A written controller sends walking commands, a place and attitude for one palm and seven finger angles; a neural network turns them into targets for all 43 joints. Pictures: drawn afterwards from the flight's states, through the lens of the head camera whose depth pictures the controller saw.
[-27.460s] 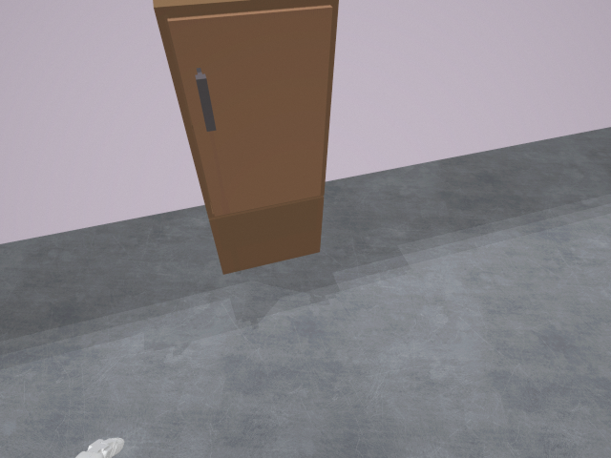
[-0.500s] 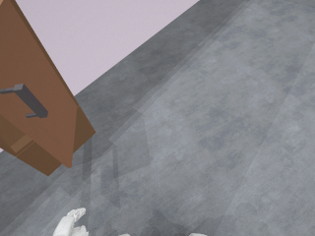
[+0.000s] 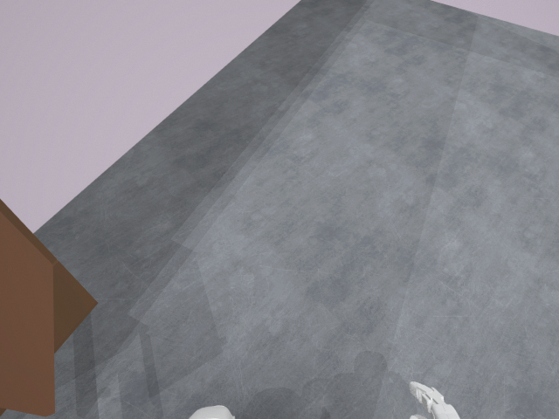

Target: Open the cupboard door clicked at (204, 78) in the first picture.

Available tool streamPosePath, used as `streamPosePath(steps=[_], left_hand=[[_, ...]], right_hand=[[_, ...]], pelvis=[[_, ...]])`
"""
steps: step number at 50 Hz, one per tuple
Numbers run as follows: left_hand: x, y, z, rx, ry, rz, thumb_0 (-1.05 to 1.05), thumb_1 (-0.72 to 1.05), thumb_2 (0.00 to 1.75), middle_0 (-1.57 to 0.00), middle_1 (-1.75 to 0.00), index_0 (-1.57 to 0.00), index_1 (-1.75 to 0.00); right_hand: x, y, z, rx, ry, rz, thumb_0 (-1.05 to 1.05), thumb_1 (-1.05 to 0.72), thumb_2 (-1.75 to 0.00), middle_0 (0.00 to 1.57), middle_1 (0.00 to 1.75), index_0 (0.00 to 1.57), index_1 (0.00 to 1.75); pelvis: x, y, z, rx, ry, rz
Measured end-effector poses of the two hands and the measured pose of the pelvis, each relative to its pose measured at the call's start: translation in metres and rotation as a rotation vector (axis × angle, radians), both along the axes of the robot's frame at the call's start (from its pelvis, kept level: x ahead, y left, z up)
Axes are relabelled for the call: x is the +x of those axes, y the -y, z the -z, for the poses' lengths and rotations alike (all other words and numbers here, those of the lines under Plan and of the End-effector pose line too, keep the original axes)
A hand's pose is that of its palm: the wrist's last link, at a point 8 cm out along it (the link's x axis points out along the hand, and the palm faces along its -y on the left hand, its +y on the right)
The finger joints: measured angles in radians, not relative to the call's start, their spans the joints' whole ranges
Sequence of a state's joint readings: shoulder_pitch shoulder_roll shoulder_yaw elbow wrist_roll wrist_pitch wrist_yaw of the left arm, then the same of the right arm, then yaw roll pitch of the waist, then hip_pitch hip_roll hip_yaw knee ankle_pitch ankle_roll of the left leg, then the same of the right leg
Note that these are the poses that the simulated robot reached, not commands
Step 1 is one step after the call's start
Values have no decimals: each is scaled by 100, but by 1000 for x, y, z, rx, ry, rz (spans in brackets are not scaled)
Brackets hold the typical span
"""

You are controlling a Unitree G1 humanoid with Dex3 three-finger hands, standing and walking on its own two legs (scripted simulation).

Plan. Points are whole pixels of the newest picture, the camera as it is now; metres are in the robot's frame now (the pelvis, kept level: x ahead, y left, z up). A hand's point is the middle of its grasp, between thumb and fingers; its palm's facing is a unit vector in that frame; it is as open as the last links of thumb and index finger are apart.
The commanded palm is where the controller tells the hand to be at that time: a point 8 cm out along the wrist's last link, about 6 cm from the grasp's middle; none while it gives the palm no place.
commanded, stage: walk to a spot facing it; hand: left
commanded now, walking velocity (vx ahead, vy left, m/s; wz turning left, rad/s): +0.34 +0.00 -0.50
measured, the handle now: out of the picture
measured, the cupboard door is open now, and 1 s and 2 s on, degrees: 48 48 48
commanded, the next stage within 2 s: turn to face it in 1.48 s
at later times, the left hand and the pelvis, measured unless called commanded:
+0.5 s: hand (260, 263) +0.41 +0.07 -0.16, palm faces -0.31 -0.94 -0.16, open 7.4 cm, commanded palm none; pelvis +0.21 -0.04 -0.01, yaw -14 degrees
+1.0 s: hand (259, 270) +0.41 +0.07 -0.18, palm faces -0.19 -0.97 -0.15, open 7.4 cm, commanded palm none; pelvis +0.46 -0.11 -0.01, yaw -18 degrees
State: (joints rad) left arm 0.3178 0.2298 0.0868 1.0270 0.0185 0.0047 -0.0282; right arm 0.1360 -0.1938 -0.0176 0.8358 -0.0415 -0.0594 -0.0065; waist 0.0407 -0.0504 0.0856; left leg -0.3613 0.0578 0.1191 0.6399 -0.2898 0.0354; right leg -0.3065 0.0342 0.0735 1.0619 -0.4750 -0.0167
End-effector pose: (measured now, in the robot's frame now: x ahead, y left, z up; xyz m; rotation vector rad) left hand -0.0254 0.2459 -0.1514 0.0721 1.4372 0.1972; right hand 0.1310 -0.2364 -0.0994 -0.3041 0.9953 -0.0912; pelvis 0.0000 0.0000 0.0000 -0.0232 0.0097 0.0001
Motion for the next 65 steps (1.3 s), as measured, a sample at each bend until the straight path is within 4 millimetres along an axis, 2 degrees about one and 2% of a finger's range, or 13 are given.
streamPosePath(steps=[6,11,18,23,27,30,34,38,45,49,53,59,65], left_hand=[[123,-23,-20,11,140,137,1,91,90,-19,-29,-20,-29],[225,-12,-31,12,246,246,1,91,90,-19,-29,-19,-29],[353,51,-32,-35,328,416,0,91,90,-19,-29,-19,-29],[428,110,-24,-60,403,485,0,91,90,-19,-29,-19,-29],[440,130,-19,-47,390,451,0,91,90,-20,-29,-20,-30],[427,129,-22,-19,294,404,-1,92,90,-20,-30,-20,-30],[430,107,-35,70,225,373,-4,97,90,-20,-30,-20,-30],[425,99,-39,95,124,353,-3,95,90,-20,-30,-20,-30],[418,113,-24,54,-60,280,-1,92,90,-20,-29,-20,-29],[432,125,-9,7,-166,259,0,91,90,-20,-30,-20,-30],[488,136,-1,-27,-163,283,0,91,90,-20,-30,-20,-30],[630,166,-13,-44,55,360,1,91,90,-20,-30,-20,-29],[741,185,-29,8,146,444,2,95,90,-20,-29,-20,-29]], right_hand=[[-46,-13,-2,17,-161,155,0,-91,-90,20,30,21,30],[-96,-24,5,49,-338,306,0,-91,-90,20,30,21,30],[-142,-48,12,134,-570,473,0,-91,-90,20,30,20,29],[-137,-51,22,211,-707,542,0,-91,-90,20,30,20,29],[-83,-22,34,235,-670,562,1,-91,-90,20,30,20,29],[-9,15,36,211,-518,547,1,-91,-90,20,30,20,29],[95,59,33,181,-311,495,0,-91,-90,20,30,20,29],[183,96,29,149,-174,454,0,-93,-90,20,30,20,29],[321,123,24,123,-62,356,0,-92,-90,20,30,20,29],[388,125,28,104,-13,324,0,-92,-90,20,30,20,29],[404,123,29,93,-23,366,0,-91,-90,20,30,20,29],[368,117,23,96,-230,478,-1,-94,-90,20,30,21,30],[339,114,18,149,-417,580,0,-93,-90,20,30,20,29]], pelvis=[[42,-15,-17,-11,-4,77],[80,-17,-19,-2,-12,138],[139,-2,-10,17,-16,200],[191,30,7,28,-16,228],[224,55,7,37,10,252],[248,69,-4,42,16,271],[282,84,-13,45,4,284],[320,93,-14,39,-2,297],[396,103,-5,34,2,305],[449,107,8,29,12,309],[491,110,9,29,31,330],[542,122,-11,23,29,344],[594,150,-18,24,10,379]])
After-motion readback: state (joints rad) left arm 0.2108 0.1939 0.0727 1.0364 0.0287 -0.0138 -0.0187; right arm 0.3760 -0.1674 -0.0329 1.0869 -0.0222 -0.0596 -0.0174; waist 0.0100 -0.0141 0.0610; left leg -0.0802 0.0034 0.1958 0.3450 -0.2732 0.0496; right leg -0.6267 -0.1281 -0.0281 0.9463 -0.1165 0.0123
